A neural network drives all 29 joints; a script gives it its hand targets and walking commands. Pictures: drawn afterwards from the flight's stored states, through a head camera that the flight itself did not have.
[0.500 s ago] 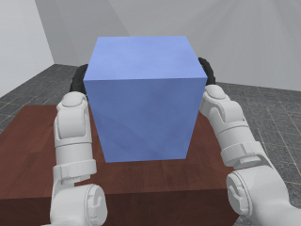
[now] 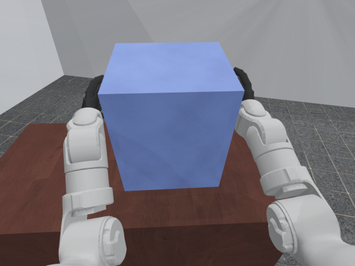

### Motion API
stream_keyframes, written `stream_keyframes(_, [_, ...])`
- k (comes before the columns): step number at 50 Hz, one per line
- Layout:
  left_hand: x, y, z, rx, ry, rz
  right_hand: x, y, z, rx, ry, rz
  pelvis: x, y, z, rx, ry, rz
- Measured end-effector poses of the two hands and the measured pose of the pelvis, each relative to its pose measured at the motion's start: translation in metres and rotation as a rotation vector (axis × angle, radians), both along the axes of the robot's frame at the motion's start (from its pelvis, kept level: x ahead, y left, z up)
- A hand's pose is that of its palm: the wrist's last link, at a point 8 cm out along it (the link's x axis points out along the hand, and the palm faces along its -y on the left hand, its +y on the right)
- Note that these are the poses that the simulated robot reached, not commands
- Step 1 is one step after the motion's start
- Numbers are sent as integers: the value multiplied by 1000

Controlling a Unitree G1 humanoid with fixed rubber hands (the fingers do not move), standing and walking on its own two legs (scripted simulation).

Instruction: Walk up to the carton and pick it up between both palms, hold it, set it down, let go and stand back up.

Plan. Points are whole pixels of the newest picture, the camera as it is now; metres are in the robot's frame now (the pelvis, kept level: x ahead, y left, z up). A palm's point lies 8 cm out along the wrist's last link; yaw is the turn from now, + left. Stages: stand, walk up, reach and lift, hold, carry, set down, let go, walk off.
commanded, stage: hold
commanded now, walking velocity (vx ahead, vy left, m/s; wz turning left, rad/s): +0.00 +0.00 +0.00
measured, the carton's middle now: (170, 119) +0.39 +0.01 +0.20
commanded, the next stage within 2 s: none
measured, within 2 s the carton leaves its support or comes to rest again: neither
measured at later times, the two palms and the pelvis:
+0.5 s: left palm (93, 112) +0.36 +0.17 +0.24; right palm (243, 103) +0.37 -0.15 +0.24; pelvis +0.00 +0.00 +0.00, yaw +0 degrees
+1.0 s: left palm (95, 115) +0.36 +0.16 +0.23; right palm (245, 106) +0.36 -0.15 +0.24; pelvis +0.00 +0.00 +0.00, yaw +0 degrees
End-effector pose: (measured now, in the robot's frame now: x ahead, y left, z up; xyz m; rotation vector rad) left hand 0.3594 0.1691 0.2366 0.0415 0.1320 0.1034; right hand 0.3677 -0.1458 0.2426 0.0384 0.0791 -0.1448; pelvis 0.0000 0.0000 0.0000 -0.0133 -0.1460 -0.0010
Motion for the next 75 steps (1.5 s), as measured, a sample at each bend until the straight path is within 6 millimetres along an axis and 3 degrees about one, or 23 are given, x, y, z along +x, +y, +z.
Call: stream_keyframes(75, [-2, -3, -5, 1, 4, 0, -2, -2, -5, -5, 5, 0, 2, 0, 0, 0, 1, -1])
